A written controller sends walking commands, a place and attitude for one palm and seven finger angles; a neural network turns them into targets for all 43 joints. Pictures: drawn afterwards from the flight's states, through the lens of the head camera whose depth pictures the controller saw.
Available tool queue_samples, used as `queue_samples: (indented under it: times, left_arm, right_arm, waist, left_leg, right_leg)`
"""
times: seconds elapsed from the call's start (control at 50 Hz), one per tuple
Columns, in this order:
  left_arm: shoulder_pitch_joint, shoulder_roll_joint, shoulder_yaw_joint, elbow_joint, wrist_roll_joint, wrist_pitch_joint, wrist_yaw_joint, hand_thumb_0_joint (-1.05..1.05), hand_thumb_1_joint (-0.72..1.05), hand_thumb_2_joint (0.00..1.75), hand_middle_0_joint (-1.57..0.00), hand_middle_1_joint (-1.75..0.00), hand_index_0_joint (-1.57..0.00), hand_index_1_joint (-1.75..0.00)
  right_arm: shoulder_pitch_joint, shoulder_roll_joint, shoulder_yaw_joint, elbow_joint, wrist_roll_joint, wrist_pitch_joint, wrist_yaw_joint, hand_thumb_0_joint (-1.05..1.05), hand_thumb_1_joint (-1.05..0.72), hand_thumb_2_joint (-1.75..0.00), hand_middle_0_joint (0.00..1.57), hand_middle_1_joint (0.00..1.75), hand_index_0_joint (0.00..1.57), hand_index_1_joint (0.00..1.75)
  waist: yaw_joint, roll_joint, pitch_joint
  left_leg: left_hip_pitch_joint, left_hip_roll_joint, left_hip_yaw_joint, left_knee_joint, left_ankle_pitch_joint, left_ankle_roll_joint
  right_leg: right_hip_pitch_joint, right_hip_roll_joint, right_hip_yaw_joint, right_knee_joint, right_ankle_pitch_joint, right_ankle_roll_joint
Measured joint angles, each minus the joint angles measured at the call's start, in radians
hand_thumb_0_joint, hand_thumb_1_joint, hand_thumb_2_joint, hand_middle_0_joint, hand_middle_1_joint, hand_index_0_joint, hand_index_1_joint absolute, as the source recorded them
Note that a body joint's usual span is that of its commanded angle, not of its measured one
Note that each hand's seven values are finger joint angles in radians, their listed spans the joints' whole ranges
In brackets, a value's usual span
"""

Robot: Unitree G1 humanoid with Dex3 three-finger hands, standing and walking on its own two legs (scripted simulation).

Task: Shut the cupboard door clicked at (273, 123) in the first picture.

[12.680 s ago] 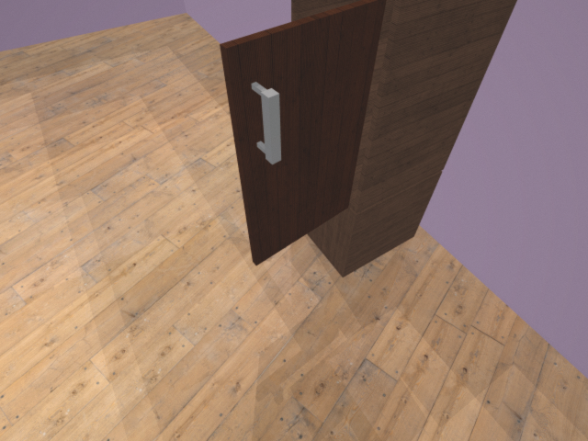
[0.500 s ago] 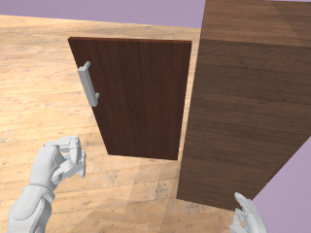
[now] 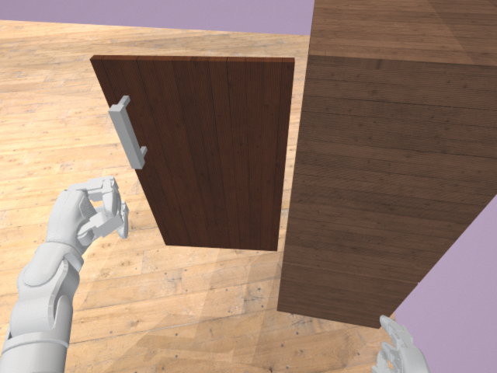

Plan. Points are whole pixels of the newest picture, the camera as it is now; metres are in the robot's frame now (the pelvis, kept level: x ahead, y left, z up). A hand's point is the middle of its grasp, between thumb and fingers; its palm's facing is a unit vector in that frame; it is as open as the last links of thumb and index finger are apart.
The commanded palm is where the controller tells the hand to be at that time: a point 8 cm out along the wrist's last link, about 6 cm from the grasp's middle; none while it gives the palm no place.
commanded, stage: bring the fist close to the handle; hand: left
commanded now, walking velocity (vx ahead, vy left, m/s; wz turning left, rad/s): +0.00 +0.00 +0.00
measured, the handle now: (131, 133) +0.51 +0.27 +0.12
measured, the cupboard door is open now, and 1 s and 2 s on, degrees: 96 96 85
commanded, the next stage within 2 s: push the door shut along its arc in 0.98 s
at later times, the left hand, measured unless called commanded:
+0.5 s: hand (126, 170) +0.40 +0.24 +0.13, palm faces +0.03 -1.00 -0.01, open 3.1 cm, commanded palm +0.37 +0.29 +0.12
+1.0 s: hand (125, 165) +0.41 +0.25 +0.13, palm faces +0.04 -1.00 -0.01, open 3.1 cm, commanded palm +0.38 +0.29 +0.12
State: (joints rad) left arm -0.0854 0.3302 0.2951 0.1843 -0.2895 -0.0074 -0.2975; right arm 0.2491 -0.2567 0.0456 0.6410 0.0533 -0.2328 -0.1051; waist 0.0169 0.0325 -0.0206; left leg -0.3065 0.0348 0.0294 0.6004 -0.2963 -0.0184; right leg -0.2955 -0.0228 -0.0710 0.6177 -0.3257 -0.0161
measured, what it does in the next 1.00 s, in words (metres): stands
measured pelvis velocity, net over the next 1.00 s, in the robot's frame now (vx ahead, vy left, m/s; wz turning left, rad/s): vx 0.00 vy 0.02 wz -0.02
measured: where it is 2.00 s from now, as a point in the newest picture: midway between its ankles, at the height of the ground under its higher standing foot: outside the picture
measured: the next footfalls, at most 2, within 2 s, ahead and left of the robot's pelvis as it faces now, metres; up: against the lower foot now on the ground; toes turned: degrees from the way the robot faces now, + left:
none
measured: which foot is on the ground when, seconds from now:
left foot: down 0.00-1.00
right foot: down 0.00-1.00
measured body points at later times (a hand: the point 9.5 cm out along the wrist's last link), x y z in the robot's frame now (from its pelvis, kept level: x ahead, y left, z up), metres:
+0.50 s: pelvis +0.00 +0.01 +0.00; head +0.03 +0.01 +0.45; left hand +0.39 +0.29 +0.13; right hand +0.12 -0.24 -0.10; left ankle +0.01 +0.13 -0.73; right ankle +0.00 -0.10 -0.73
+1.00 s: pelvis +0.00 +0.02 +0.00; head +0.03 +0.02 +0.44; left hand +0.40 +0.30 +0.13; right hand +0.09 -0.25 -0.11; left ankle +0.01 +0.13 -0.73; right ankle +0.00 -0.10 -0.73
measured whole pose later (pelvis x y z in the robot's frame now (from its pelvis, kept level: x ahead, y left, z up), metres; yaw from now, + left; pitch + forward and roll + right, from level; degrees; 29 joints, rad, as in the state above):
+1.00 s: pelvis +0.00 +0.02 +0.00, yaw -1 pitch +6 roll -1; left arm -0.53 0.43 0.38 0.74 -0.22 -0.14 -0.32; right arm 0.34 -0.27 0.02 0.65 0.05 -0.08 -0.08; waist -0.05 0.02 -0.05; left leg -0.44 0.03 0.05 0.66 -0.32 0.01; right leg -0.42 -0.03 -0.05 0.63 -0.32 0.01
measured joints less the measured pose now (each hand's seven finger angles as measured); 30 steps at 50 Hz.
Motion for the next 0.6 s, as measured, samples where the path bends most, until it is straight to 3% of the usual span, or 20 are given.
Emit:
queue_samples:
  times: [0.26,0.6]
  left_arm:
    - [-0.194,0.034,0.024,0.206,0.026,-0.027,-0.011,0.01,0.9,0.9,-1.3,-1.5,-1.3,-1.5]
    - [-0.482,0.11,0.065,0.563,0.079,-0.105,-0.026,0.01,0.9,0.9,-1.3,-1.5,-1.3,-1.5]
  right_arm:
    - [0.013,-0.011,-0.007,0.013,0.003,0.039,-0.007,0.02,-0.9,-0.9,0.2,0.3,0.2,0.3]
    - [0.068,-0.017,-0.013,0.018,-0.008,0.103,0.017,0.01,-0.9,-0.9,0.2,0.3,0.2,0.3]
  waist:
    - [-0.012,-0.011,0.006]
    - [-0.063,-0.016,-0.017]
  left_leg:
    - [-0.04,-0.007,0.002,0.017,-0.003,0.01]
    - [-0.13,-0.007,0.014,0.054,-0.018,0.022]
  right_leg:
    - [-0.035,-0.007,0.003,0.007,0.003,0.009]
    - [-0.122,-0.008,0.016,0.027,0.003,0.019]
